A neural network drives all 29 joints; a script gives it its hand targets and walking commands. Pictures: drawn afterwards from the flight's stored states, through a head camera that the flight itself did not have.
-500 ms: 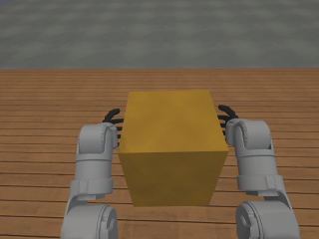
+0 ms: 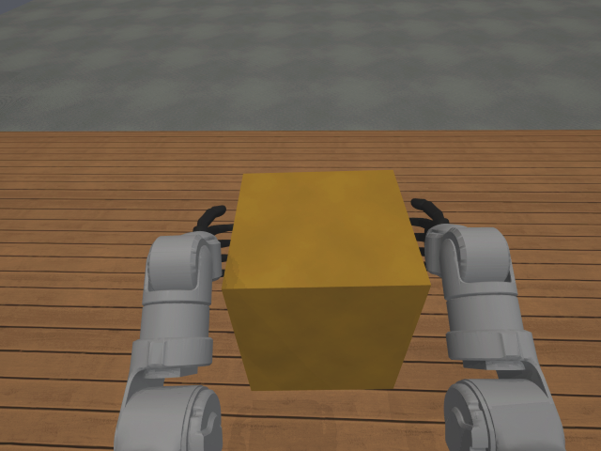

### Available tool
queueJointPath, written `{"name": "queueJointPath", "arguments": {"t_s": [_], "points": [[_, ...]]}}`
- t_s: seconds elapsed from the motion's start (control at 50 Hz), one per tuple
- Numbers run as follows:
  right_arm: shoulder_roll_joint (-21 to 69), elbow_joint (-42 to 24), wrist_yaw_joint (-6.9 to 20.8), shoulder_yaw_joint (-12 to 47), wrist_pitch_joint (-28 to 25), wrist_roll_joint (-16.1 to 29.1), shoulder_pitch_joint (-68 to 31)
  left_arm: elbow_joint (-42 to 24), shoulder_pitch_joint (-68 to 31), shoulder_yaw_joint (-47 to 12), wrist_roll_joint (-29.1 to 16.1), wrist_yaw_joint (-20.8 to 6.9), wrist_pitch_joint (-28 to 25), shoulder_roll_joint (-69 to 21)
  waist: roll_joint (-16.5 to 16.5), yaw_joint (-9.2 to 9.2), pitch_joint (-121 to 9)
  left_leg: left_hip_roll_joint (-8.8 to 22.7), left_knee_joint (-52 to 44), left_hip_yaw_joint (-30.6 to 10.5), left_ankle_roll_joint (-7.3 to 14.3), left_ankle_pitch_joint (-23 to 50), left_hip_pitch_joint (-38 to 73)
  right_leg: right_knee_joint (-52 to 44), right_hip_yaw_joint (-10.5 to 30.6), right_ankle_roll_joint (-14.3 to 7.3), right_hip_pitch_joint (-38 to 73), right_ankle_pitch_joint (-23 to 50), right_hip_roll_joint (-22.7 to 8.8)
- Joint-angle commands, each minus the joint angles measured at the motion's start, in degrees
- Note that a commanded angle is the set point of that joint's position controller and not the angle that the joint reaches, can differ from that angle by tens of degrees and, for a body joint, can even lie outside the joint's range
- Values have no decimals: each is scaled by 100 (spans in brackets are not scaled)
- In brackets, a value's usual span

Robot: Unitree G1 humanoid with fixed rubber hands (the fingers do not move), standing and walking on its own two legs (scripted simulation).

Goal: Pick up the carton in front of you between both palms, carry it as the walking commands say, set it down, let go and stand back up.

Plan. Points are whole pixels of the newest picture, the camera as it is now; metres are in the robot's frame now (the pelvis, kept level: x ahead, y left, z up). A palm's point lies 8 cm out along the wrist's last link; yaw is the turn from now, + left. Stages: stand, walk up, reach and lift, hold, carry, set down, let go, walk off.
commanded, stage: carry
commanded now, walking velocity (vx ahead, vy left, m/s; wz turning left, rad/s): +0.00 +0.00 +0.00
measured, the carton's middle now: (319, 283) +0.35 +0.00 +0.05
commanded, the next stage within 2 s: none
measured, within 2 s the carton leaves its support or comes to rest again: neither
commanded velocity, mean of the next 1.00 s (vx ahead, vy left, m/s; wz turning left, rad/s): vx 0.28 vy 0.00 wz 0.00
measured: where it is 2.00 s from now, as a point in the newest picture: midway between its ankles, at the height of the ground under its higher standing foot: (302, 346)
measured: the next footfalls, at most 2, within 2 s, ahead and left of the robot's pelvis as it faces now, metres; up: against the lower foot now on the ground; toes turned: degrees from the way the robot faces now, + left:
left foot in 1.12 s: +0.32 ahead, +0.10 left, -0.03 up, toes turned +4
right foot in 1.60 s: +0.62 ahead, -0.06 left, -0.06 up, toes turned -3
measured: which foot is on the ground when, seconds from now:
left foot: down 0.00-0.78, up 0.80-1.00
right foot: down 0.00-1.00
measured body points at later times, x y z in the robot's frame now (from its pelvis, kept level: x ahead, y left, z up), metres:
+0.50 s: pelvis +0.00 +0.00 +0.00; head -0.01 +0.00 +0.45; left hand +0.36 +0.15 +0.12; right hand +0.36 -0.15 +0.12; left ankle -0.03 +0.08 -0.72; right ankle +0.07 -0.12 -0.73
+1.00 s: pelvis +0.13 -0.01 -0.01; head +0.15 -0.01 +0.44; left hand +0.48 +0.15 +0.09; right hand +0.51 -0.16 +0.10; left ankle +0.18 +0.10 -0.71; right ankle +0.07 -0.12 -0.73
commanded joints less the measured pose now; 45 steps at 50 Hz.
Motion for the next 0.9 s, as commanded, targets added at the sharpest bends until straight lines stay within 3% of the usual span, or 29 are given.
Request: {"name": "queueJointPath", "arguments": {"t_s": [0.0,0.44,0.48,0.52,0.54,0.56,0.6,0.64,0.66,0.7,0.72,0.74,0.76,0.78,0.8,0.84,0.88], "points": [[6390,-583,1408,3277,-78,2438,-4046,-629,-4110,-3231,-2395,-1352,-198,-6338,33,5,-2061,957,-678,-848,69,1615,219,-70,578,-270,1242,967,-639],[6396,-594,1408,3283,-76,2445,-4053,-636,-4108,-3234,-2393,-1351,-194,-6338,34,1,-2068,976,-670,-814,70,1607,219,-69,551,-263,1236,961,-649],[6384,-602,1409,3275,-78,2426,-4055,-637,-4141,-3231,-2401,-1354,-194,-6328,81,5,-2054,968,-897,-823,114,550,167,-188,507,-255,1154,-132,-605],[6366,-615,1409,3267,-74,2416,-4132,-650,-4232,-3251,-2432,-1359,-190,-6356,248,-6,-1732,1015,-1344,-1058,280,-987,-52,-121,371,-222,834,-1729,-392],[6366,-603,1405,3264,-72,2428,-4164,-655,-4310,-3267,-2450,-1358,-194,-6361,300,-60,-1500,1084,-1589,-1266,404,-1542,-101,69,249,-203,563,-2235,-262],[6357,-606,1401,3280,-74,2446,-4213,-642,-4356,-3287,-2458,-1356,-201,-6379,399,-125,-1283,1248,-1802,-1540,527,-1725,13,352,62,-175,211,-2291,-104],[6311,-616,1385,3305,-85,2459,-4220,-557,-4259,-3277,-2442,-1344,-208,-6375,693,-226,-1042,1577,-1825,-1878,750,-755,518,715,-162,-189,-444,-2065,159],[6269,-586,1367,3287,-91,2448,-4117,-440,-4094,-3231,-2410,-1324,-204,-6332,813,-279,-1287,1599,-1409,-1769,827,878,1155,628,-188,-261,-628,-1907,272],[6278,-562,1364,3282,-94,2451,-4075,-383,-4017,-3193,-2381,-1313,-203,-6309,835,-279,-1454,1522,-1174,-1609,782,1286,1340,472,-250,-286,-532,-1771,349],[6349,-518,1378,3291,-97,2497,-4049,-306,-3940,-3099,-2293,-1293,-213,-6272,699,-224,-1683,1284,-706,-1145,571,1316,1055,72,-277,-345,226,-1494,379],[6394,-495,1392,3303,-99,2534,-4069,-258,-3900,-3044,-2242,-1284,-221,-6259,497,-140,-1782,1117,-372,-876,396,1077,531,-31,-77,-433,909,-1503,234],[6432,-464,1411,3301,-97,2565,-4127,-172,-3760,-2970,-2181,-1276,-233,-6215,75,6,-1955,840,282,-520,168,784,-270,-71,557,-657,1770,-1471,-176],[6456,-366,1428,3259,-89,2569,-4075,-67,-3594,-2873,-2103,-1267,-244,-6083,-811,134,-2064,401,1392,-25,-71,150,-1319,-171,1879,-1078,2551,-850,-1078],[6444,-202,1435,3216,-96,2534,-4006,32,-3426,-2791,-2039,-1266,-235,-6000,-1226,263,-1835,69,1991,30,-153,-1727,-2653,-422,2957,-1452,3157,-78,-1756],[6546,-138,1457,3219,-109,2533,-4100,-68,-3564,-2772,-2012,-1262,-267,-6018,-1185,376,-1736,182,2326,-230,-105,-2364,-3168,-346,3315,-1704,3316,279,-1979],[6728,-177,1477,3283,-170,2608,-4211,-486,-3973,-2968,-2143,-1274,-331,-6173,-706,428,-1697,495,2351,-465,-74,-1883,-3300,-358,2972,-1518,3087,-74,-1832],[6775,-524,1416,3348,-204,2655,-4370,-1088,-4545,-3292,-2432,-1271,-387,-6402,-716,366,-1786,543,1727,-326,-164,-1076,-2713,-597,2315,-1227,2478,-604,-1532]]}}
